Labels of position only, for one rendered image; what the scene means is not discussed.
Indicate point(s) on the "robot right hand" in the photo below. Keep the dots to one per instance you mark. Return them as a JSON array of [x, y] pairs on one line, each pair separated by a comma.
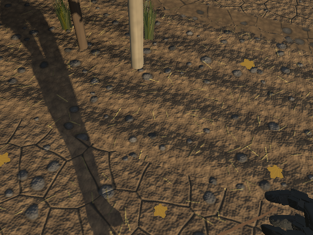
[[294, 224]]

